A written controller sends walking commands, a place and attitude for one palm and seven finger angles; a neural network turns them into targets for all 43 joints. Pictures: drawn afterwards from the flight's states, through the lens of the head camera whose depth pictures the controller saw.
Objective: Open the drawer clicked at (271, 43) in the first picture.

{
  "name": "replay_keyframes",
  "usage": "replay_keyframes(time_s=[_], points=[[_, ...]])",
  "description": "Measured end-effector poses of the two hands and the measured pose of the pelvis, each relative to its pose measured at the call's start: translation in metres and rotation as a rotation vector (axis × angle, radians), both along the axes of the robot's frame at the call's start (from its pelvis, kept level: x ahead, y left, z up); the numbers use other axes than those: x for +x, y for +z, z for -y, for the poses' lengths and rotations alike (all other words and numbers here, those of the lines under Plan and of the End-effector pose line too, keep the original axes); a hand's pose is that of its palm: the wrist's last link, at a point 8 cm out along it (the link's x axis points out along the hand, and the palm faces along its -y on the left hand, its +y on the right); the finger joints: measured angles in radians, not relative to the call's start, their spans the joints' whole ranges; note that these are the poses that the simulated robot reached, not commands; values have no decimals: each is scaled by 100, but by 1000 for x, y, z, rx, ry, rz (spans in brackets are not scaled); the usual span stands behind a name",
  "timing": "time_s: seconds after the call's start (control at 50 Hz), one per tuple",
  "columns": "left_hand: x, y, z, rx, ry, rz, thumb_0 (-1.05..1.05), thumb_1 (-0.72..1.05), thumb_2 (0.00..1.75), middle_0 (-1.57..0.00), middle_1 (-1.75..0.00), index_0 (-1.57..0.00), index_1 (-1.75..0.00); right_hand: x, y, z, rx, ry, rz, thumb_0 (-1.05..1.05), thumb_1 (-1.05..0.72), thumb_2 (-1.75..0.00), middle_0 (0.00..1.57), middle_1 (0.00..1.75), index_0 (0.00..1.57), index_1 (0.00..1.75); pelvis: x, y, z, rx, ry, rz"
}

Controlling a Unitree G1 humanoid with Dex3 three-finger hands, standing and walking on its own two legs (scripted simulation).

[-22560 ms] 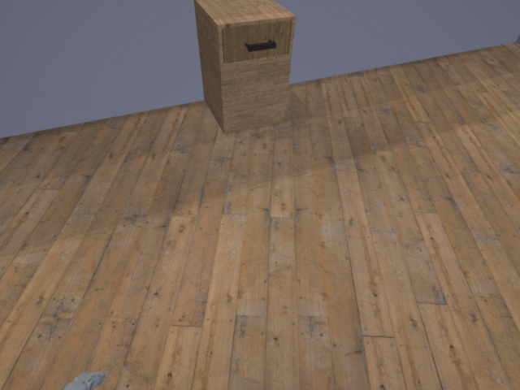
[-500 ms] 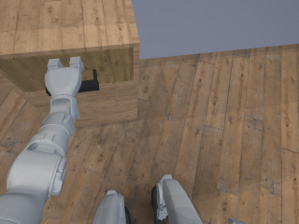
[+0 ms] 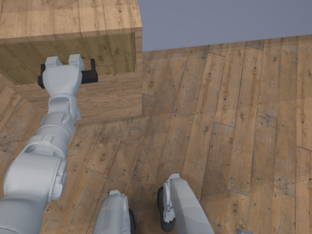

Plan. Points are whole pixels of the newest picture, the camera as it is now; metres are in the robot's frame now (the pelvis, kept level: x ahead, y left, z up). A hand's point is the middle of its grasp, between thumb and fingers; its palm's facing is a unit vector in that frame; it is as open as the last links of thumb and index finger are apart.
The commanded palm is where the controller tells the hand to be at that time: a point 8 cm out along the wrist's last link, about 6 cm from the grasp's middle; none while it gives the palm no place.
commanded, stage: lower the fingers behind the handle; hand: left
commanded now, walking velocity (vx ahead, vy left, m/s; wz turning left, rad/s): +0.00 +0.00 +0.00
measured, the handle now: (68, 72) +0.57 +0.19 -0.07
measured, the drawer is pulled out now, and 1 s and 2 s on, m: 0.00 0.00 0.02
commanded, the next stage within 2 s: close the thumb around the handle in 0.80 s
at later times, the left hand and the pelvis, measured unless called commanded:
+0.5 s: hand (69, 93) +0.51 +0.19 -0.09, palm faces -0.05 -0.02 -1.00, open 13.8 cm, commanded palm +0.49 +0.18 -0.04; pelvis -0.01 +0.00 -0.03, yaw +0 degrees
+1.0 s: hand (71, 92) +0.51 +0.19 -0.09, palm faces -0.05 -0.04 -1.00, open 13.6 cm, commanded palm +0.49 +0.18 -0.04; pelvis -0.01 +0.01 -0.03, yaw +0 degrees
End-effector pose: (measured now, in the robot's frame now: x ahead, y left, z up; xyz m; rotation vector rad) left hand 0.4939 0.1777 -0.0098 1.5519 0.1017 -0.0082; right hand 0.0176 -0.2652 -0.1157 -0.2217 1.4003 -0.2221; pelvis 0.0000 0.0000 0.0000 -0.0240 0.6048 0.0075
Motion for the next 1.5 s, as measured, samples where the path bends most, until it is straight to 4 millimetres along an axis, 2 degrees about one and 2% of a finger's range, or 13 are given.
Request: replay_keyframes(time_s=[0.24, 0.38, 0.52, 0.72, 1.0, 1.14, 1.46, 1.5], points=[[-3, -12, -6, 3, 0, 49, 0, -49, 30, -32, -120, -31, -119, -5, -18, -2, 13, 12, -19, 0, -91, -89, 20, 30, 20, 30, -6, -15, 1, -4, 9, -18], [-3, -22, -11, 14, 26, 7, 0, -49, 30, -31, -120, -32, -119, -4, -23, -2, 14, 16, -5, 0, -91, -89, 20, 30, 20, 30, -8, -20, 2, -6, 9, -25], [-2, -23, -13, -5, 5, 19, 0, -49, 30, -31, -120, -32, -120, -5, -27, -2, 5, 21, -6, 0, -91, -89, 20, 30, 20, 30, -10, -26, 1, -10, 11, -28], [-5, -24, -14, 0, -2, 39, 0, -49, 30, -30, -120, -32, -120, -7, -30, -5, 9, 19, -18, 0, -91, -89, 20, 30, 20, 30, -11, -28, -2, -15, 12, -29], [2, -24, -10, -20, -1, 22, 0, -46, 31, -31, -121, -32, -120, -13, -26, -9, 5, 5, -29, 0, -91, -89, 20, 30, 20, 30, -11, -27, -5, -18, 9, -30], [-4, -23, -15, -9, -10, 34, 0, -23, 41, -33, -123, -34, -122, -14, -26, -10, 13, 4, -37, 0, -91, -89, 20, 30, 20, 30, -9, -26, -6, -17, 6, -25], [-1, -22, -13, -1, 11, 29, 0, 58, 76, -37, -130, -38, -130, -4, -26, -6, 11, 15, -24, 0, -91, -89, 20, 30, 20, 30, -7, -24, -4, -16, 12, -27], [-1, -22, -13, 0, 12, 20, 0, 64, 79, -36, -130, -37, -130, -3, -26, -5, 11, 14, -25, 0, -91, -89, 20, 30, 20, 30, -7, -24, -3, -15, 12, -27]])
